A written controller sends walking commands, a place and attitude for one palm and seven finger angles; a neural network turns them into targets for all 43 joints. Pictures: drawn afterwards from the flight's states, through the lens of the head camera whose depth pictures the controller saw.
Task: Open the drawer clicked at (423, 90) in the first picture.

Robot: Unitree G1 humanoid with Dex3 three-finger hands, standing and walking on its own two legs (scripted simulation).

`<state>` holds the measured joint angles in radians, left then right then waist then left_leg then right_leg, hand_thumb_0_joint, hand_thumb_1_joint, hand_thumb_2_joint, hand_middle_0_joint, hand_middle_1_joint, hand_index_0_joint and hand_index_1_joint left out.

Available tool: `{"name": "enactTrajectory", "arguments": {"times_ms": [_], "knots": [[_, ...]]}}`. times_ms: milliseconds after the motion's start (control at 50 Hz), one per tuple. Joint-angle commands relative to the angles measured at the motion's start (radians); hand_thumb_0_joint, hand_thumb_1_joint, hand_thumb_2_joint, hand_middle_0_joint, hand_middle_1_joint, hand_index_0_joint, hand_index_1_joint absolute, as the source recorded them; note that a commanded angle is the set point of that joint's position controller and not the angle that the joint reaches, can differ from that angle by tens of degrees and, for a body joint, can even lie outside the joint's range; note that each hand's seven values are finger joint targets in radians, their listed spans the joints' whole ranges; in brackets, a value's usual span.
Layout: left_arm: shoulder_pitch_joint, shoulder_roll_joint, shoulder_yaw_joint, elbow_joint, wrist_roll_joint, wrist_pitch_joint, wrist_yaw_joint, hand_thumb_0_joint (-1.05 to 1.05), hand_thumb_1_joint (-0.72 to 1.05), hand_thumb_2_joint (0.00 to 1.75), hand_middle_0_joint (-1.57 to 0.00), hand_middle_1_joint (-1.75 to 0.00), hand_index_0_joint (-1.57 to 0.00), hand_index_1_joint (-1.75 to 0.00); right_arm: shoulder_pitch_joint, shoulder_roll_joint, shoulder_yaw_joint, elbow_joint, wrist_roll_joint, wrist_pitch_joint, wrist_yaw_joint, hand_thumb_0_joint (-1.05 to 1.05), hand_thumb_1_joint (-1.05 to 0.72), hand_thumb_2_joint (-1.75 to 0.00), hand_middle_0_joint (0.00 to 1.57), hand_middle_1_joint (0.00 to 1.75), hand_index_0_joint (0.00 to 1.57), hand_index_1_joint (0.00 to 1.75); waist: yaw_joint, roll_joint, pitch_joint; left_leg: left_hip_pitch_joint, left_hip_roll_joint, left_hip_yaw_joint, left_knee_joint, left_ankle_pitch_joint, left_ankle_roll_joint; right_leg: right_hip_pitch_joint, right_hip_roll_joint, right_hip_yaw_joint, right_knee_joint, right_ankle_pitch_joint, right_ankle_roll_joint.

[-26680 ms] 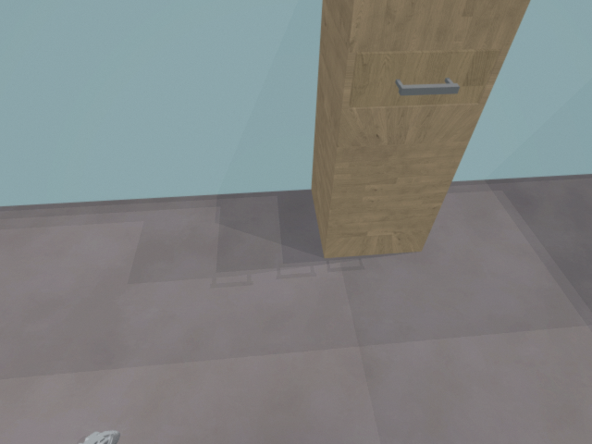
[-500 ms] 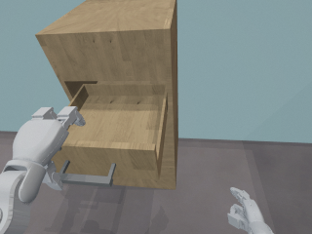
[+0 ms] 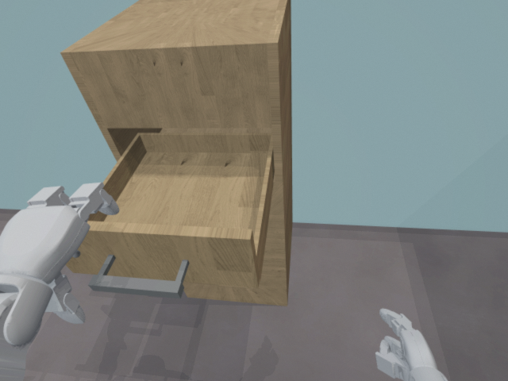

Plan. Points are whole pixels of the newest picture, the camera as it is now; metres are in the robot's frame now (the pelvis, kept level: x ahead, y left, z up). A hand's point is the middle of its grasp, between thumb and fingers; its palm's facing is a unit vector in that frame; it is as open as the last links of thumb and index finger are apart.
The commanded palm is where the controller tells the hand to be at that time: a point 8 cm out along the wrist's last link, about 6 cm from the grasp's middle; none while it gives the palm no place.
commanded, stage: draw the hand back to the body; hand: left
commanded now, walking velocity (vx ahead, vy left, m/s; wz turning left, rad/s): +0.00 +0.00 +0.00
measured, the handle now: (141, 274) +0.26 +0.26 +0.02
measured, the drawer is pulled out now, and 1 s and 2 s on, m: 0.30 0.30 0.30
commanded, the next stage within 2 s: step back with the hand held close in 1.22 s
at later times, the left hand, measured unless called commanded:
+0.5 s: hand (84, 235) +0.21 +0.24 +0.20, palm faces +0.44 -0.84 -0.32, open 13.0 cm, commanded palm +0.16 +0.28 +0.21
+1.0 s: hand (74, 245) +0.20 +0.25 +0.20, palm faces +0.45 -0.81 -0.38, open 8.8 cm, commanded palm +0.15 +0.28 +0.21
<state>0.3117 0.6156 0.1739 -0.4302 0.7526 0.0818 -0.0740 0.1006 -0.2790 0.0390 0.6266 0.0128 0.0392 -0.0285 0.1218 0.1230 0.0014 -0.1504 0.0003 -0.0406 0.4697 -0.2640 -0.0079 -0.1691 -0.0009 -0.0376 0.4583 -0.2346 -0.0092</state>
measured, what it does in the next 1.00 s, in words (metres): stands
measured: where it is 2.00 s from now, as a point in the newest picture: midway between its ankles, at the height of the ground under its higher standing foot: outside the picture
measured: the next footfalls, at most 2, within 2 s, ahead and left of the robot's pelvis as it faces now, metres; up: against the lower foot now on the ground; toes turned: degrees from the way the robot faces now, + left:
none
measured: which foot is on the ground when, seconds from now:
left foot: down 0.00-1.00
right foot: down 0.00-1.00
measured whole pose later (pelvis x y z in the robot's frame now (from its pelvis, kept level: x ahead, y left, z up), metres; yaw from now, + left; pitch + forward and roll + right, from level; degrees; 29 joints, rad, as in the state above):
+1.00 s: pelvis +0.01 +0.00 +0.00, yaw -1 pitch -5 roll -1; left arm 0.47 0.33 0.35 -0.52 -0.06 -0.14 0.10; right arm 0.18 -0.21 0.03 0.64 -0.01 -0.14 -0.08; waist 0.07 0.06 0.02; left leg -0.08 0.01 -0.03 0.43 -0.27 -0.01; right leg -0.09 0.01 -0.03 0.39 -0.22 -0.01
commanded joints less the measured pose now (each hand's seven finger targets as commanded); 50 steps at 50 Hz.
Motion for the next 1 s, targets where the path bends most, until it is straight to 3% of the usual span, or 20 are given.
{"name": "enactTrajectory", "arguments": {"times_ms": [0, 40, 80, 100, 120, 200, 220, 240, 260, 280, 300, 320, 360, 400, 540, 640, 700, 760, 820, 980], "knots": [[-0.166, 0.231, 0.14, -0.206, 0.013, -0.013, 0.035, 0.0, -0.5, 0.3, -0.3, -1.2, -0.3, -1.2, -0.219, -0.079, -0.026, -0.196, 0.007, -0.063, -0.009, 0.0, -0.9, -0.9, 0.2, 0.3, 0.2, 0.3, -0.003, -0.049, -0.109, -0.025, -0.029, 0.046, -0.063, 0.171, 0.024, 0.052, 0.011, 0.009, -0.09, 0.081, 0.006], [-0.174, 0.241, 0.145, -0.177, 0.026, -0.026, 0.041, 0.0, -0.5, 0.3, -0.3, -1.2, -0.3, -1.2, -0.189, -0.073, -0.03, -0.175, 0.0, -0.058, -0.017, 0.0, -0.9, -0.9, 0.2, 0.3, 0.2, 0.3, -0.013, -0.065, -0.111, -0.022, -0.028, 0.048, -0.072, 0.164, 0.026, 0.051, 0.007, -0.003, -0.094, 0.064, 0.006], [-0.17, 0.25, 0.159, -0.193, 0.036, -0.038, 0.051, 0.0, -0.5, 0.3, -0.3, -1.2, -0.3, -1.2, -0.194, -0.073, -0.027, -0.187, -0.003, -0.061, -0.019, 0.0, -0.9, -0.9, 0.2, 0.3, 0.2, 0.3, 0.002, -0.073, -0.118, -0.023, -0.031, 0.042, -0.069, 0.176, 0.026, 0.054, 0.005, -0.007, -0.087, 0.072, 0.006], [-0.176, 0.268, 0.188, -0.215, 0.024, -0.041, 0.055, 0.0, -0.5, 0.3, -0.3, -1.2, -0.3, -1.2, -0.213, -0.076, -0.024, -0.191, 0.0, -0.069, -0.018, 0.0, -0.9, -0.9, 0.2, 0.3, 0.2, 0.3, 0.008, -0.032, -0.13, -0.017, -0.026, 0.038, -0.064, 0.18, 0.021, 0.064, 0.01, 0.004, -0.091, 0.08, 0.001], [-0.166, 0.245, 0.168, -0.201, 0.035, -0.047, 0.056, 0.0, -0.5, 0.3, -0.3, -1.2, -0.3, -1.2, -0.195, -0.063, -0.017, -0.189, -0.006, -0.068, -0.015, 0.0, -0.9, -0.9, 0.2, 0.3, 0.2, 0.3, 0.01, -0.06, -0.15, -0.019, -0.031, 0.041, -0.065, 0.193, 0.022, 0.071, 0.003, -0.011, -0.079, 0.078, 0.002], [-0.11, 0.285, 0.237, -0.2, -0.001, -0.035, 0.066, 0.0, -0.5, 0.3, -0.3, -1.2, -0.3, -1.2, -0.211, -0.075, -0.027, -0.19, 0.005, -0.065, -0.012, 0.0, -0.9, -0.9, 0.2, 0.3, 0.2, 0.3, 0.019, -0.033, -0.122, -0.028, -0.024, 0.038, -0.061, 0.206, 0.015, 0.079, 0.011, 0.004, -0.081, 0.115, -0.001], [-0.187, -0.144, 0.182, -0.215, -0.683, -0.141, 0.104, 0.0, -0.47, 0.32, -0.3, -1.18, -0.3, -1.18, -0.128, 0.02, -0.022, -0.24, 0.006, -0.133, -0.03, 0.0, -0.9, -0.9, 0.2, 0.3, 0.2, 0.3, -0.1, -0.181, -0.028, 0.039, 0.009, 0.049, -0.052, 0.144, 0.036, 0.033, 0.028, -0.035, -0.108, 0.123, -0.007], [-0.076, -0.03, 0.25, -0.134, -0.711, -0.182, 0.131, 0.0, -0.43, 0.33, -0.29, -1.15, -0.29, -1.15, -0.117, -0.026, -0.023, -0.195, -0.009, -0.163, -0.044, 0.0, -0.9, -0.9, 0.2, 0.3, 0.2, 0.3, -0.083, -0.22, -0.008, 0.03, 0.026, 0.04, -0.062, 0.107, 0.035, 0.032, 0.025, -0.025, -0.103, 0.092, -0.002], [-0.03, -0.036, 0.256, -0.107, -0.717, -0.193, 0.141, 0.0, -0.4, 0.34, -0.29, -1.13, -0.29, -1.13, -0.121, -0.029, -0.022, -0.185, -0.008, -0.172, -0.045, 0.0, -0.9, -0.9, 0.2, 0.3, 0.2, 0.3, -0.075, -0.15, 0.016, 0.012, 0.019, 0.035, -0.078, 0.076, 0.026, 0.026, 0.027, -0.025, -0.109, 0.055, -0.004], [-0.03, -0.04, 0.29, -0.188, -0.777, -0.215, 0.151, 0.0, -0.36, 0.36, -0.29, -1.11, -0.29, -1.11, -0.107, -0.029, -0.025, -0.191, -0.006, -0.176, -0.052, 0.0, -0.9, -0.9, 0.2, 0.3, 0.2, 0.3, -0.064, -0.189, -0.034, 0.023, 0.018, 0.033, -0.089, 0.094, 0.025, 0.057, 0.017, -0.035, -0.116, 0.059, 0.001], [-0.041, -0.024, 0.317, -0.222, -0.802, -0.237, 0.162, 0.0, -0.32, 0.37, -0.29, -1.09, -0.29, -1.09, -0.117, -0.034, -0.025, -0.179, -0.007, -0.194, -0.059, 0.0, -0.9, -0.9, 0.2, 0.3, 0.2, 0.3, -0.061, -0.154, -0.05, 0.038, 0.013, 0.041, -0.088, 0.102, 0.023, 0.067, 0.019, -0.027, -0.124, 0.068, 0.003], [-0.076, -0.044, 0.3, -0.272, -0.806, -0.261, 0.172, 0.0, -0.29, 0.39, -0.29, -1.07, -0.29, -1.07, -0.107, -0.023, -0.021, -0.186, -0.011, -0.212, -0.061, 0.0, -0.9, -0.9, 0.2, 0.3, 0.2, 0.3, -0.057, -0.103, -0.095, 0.05, 0.009, 0.047, -0.093, 0.105, 0.021, 0.089, 0.006, -0.019, -0.121, 0.064, 0.004], [-0.063, -0.085, 0.268, -0.296, -0.812, -0.284, 0.188, 0.0, -0.22, 0.42, -0.28, -1.02, -0.28, -1.02, -0.088, -0.019, -0.021, -0.172, -0.017, -0.234, -0.062, 0.0, -0.9, -0.9, 0.2, 0.3, 0.2, 0.3, -0.059, 0.01, -0.085, 0.052, 0.006, 0.051, -0.107, 0.117, 0.013, 0.091, 0.005, -0.015, -0.121, 0.07, -0.004], [-0.075, -0.074, 0.27, -0.318, -0.811, -0.295, 0.201, 0.0, -0.15, 0.45, -0.27, -0.98, -0.27, -0.98, -0.076, -0.026, -0.021, -0.159, -0.023, -0.254, -0.061, 0.0, -0.9, -0.9, 0.2, 0.3, 0.2, 0.3, -0.057, 0.042, -0.054, 0.038, 0.007, 0.046, -0.117, 0.13, 0.006, 0.092, 0.008, -0.014, -0.128, 0.08, -0.011], [-0.012, -0.118, 0.246, -0.303, -0.807, -0.3, 0.198, 0.0, 0.09, 0.55, -0.26, -0.82, -0.26, -0.82, -0.056, -0.024, -0.03, -0.149, -0.026, -0.271, -0.045, 0.0, -0.9, -0.9, 0.2, 0.3, 0.2, 0.3, -0.053, 0.014, -0.036, 0.017, 0.011, 0.042, -0.111, 0.265, 0.003, 0.128, 0.009, -0.018, -0.101, 0.204, -0.017], [0.051, -0.114, 0.278, -0.28, -0.82, -0.295, 0.189, 0.0, 0.27, 0.63, -0.25, -0.7, -0.25, -0.7, -0.054, -0.026, -0.047, -0.152, -0.023, -0.255, -0.043, 0.0, -0.9, -0.9, 0.2, 0.3, 0.2, 0.3, -0.049, -0.092, -0.077, 0.033, 0.015, 0.052, -0.099, 0.312, 0.008, 0.147, 0.009, -0.016, -0.097, 0.267, -0.008], [0.058, -0.112, 0.286, -0.285, -0.821, -0.292, 0.185, 0.0, 0.37, 0.68, -0.24, -0.64, -0.24, -0.64, -0.058, -0.028, -0.052, -0.148, -0.021, -0.248, -0.043, 0.0, -0.9, -0.9, 0.2, 0.3, 0.2, 0.3, -0.05, -0.053, -0.061, 0.037, 0.012, 0.058, -0.092, 0.317, 0.006, 0.129, 0.013, -0.013, -0.111, 0.272, -0.009], [0.078, -0.116, 0.286, -0.275, -0.823, -0.29, 0.188, 0.0, 0.48, 0.72, -0.23, -0.57, -0.23, -0.57, -0.053, -0.024, -0.052, -0.151, -0.02, -0.241, -0.046, 0.0, -0.9, -0.9, 0.2, 0.3, 0.2, 0.3, -0.052, -0.089, -0.066, 0.037, 0.012, 0.057, -0.097, 0.283, 0.008, 0.123, 0.011, -0.016, -0.111, 0.242, -0.004], [0.066, -0.108, 0.288, -0.299, -0.819, -0.29, 0.192, 0.0, 0.58, 0.76, -0.22, -0.5, -0.22, -0.5, -0.056, -0.024, -0.051, -0.152, -0.021, -0.245, -0.051, 0.0, -0.9, -0.9, 0.2, 0.3, 0.2, 0.3, -0.053, -0.046, -0.074, 0.045, 0.009, 0.057, -0.098, 0.277, 0.007, 0.121, 0.01, -0.014, -0.115, 0.231, -0.004], [0.031, -0.116, 0.277, -0.297, -0.817, -0.279, 0.193, 0.0, 0.87, 0.88, -0.2, -0.32, -0.2, -0.32, -0.057, -0.02, -0.047, -0.152, -0.021, -0.24, -0.054, 0.0, -0.9, -0.9, 0.2, 0.3, 0.2, 0.3, -0.058, -0.065, -0.042, 0.035, 0.005, 0.048, -0.104, 0.215, 0.011, 0.098, 0.01, -0.004, -0.133, 0.166, -0.004]]}}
